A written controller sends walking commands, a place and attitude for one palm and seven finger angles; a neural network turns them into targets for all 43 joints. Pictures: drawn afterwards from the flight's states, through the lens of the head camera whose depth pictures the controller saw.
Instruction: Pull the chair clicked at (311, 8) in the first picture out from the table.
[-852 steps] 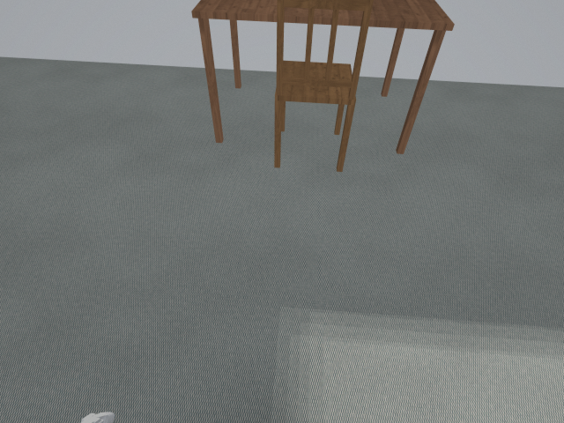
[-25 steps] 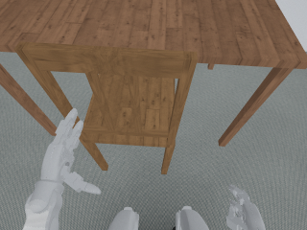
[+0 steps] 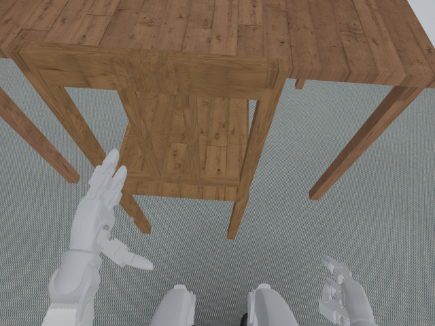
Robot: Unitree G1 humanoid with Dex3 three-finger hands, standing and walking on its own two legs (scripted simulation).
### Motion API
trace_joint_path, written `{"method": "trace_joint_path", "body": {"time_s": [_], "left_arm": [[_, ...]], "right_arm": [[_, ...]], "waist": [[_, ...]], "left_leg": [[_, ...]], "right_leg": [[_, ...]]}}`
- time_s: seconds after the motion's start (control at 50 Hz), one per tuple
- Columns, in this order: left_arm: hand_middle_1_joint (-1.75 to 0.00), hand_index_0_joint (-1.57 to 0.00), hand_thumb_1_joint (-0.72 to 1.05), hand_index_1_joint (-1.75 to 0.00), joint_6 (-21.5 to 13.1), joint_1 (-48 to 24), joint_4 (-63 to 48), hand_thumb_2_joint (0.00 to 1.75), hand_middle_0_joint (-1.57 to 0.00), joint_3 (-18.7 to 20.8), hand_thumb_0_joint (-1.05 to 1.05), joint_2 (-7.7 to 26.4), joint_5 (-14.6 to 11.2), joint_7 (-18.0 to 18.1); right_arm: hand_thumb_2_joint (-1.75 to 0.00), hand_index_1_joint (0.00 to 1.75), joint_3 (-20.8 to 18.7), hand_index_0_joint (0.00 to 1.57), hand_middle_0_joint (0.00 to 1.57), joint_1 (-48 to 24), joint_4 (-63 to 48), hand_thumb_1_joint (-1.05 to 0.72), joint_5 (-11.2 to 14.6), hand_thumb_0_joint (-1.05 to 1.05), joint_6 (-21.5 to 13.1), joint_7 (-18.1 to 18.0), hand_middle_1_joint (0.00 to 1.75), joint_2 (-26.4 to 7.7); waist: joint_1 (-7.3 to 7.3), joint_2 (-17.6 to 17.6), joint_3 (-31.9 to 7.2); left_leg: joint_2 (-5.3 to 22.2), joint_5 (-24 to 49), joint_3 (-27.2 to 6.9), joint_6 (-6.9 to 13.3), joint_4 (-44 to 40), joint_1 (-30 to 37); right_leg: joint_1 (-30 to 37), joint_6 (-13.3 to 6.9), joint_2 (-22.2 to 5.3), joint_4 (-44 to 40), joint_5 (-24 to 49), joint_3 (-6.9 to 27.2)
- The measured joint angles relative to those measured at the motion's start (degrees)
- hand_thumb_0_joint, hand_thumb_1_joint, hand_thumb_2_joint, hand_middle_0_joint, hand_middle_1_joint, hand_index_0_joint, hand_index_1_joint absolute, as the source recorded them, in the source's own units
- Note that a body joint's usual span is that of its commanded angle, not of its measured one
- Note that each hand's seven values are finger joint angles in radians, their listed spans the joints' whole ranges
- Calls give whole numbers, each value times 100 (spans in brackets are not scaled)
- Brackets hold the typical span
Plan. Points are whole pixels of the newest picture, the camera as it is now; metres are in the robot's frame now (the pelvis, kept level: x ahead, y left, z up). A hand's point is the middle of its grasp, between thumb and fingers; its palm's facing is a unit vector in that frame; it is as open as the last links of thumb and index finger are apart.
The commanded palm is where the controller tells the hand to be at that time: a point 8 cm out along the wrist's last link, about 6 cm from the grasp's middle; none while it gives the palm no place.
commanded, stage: aim the fingers beside a spindle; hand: left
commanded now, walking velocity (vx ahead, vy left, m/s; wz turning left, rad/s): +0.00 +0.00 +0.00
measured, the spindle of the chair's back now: (144, 140) +0.46 +0.17 +0.01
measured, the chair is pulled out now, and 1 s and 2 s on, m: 0.00 0.00 0.00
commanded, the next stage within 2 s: none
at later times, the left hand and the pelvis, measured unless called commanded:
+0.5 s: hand (134, 216) +0.30 +0.16 +0.01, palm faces -0.03 -1.00 -0.03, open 16.9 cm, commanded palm +0.28 +0.21 +0.02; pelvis -0.01 +0.00 -0.01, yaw +0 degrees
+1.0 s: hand (132, 223) +0.28 +0.15 +0.04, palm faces -0.08 -1.00 -0.02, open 16.9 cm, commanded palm +0.28 +0.21 +0.03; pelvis +0.00 +0.00 +0.00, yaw +0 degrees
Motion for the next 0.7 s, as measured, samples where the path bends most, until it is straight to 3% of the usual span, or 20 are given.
{"method": "trace_joint_path", "body": {"time_s": [0.1,0.2,0.28,0.38,0.44,0.54,0.6,0.7], "left_arm": [[-8,-6,-50,-8,-192,-272,128,30,-7,-56,-2,-12,65,107],[-8,-6,-50,-8,61,-606,615,30,-6,-75,-2,-42,117,83],[-8,-6,-50,-8,133,-375,252,30,-6,-184,-2,-93,134,179],[-8,-6,-50,-8,-138,-60,-232,30,-7,-207,-2,-82,174,385],[-8,-6,-50,-8,-191,-237,180,30,-7,-94,-2,-48,189,379],[-8,-6,-50,-8,62,-629,890,30,-6,-44,-2,-14,141,173],[-8,-6,-50,-8,78,-555,547,30,-6,-131,-2,-13,128,121],[-8,-6,-50,-8,-177,-287,-228,30,-7,-190,-2,-18,115,256]], "right_arm": [[-90,30,32,20,20,10,79,-90,-11,1,39,29,30,-17],[-90,30,50,20,20,-10,52,-90,13,1,156,59,30,-22],[-90,30,-2,20,20,23,-11,-90,0,1,187,66,30,14],[-90,30,-9,20,20,124,-5,-90,-12,1,223,93,30,36],[-90,30,48,20,20,124,30,-90,14,1,275,109,30,10],[-90,30,68,20,20,21,-1,-90,52,1,281,59,30,-42],[-90,30,14,20,20,-29,-8,-90,27,1,209,2,30,-36],[-90,30,-42,20,20,31,37,-90,-2,1,163,32,30,-7]], "waist": [[22,21,-59],[-25,16,-63],[-52,23,-10],[4,51,-64],[29,44,-142],[-9,6,-59],[-41,-6,44],[-19,36,-8]], "left_leg": [[-20,-1,-13,8,66,-101],[-22,-25,0,14,194,-273],[-5,-27,43,20,182,-252],[-10,6,75,27,36,-73],[-25,12,59,22,44,-98],[-29,-15,-10,2,218,-302],[-9,-26,-27,-6,253,-329],[-4,12,11,-3,57,-115]], "right_leg": [[-87,8,-21,59,-7,-12],[-268,7,-25,191,-27,3],[-269,14,-7,185,-13,45],[-110,26,-9,65,13,77],[-130,22,-25,87,2,62],[-300,-9,-31,234,-35,-5],[-316,-17,-11,241,-28,-21],[-120,0,-1,59,15,15]]}}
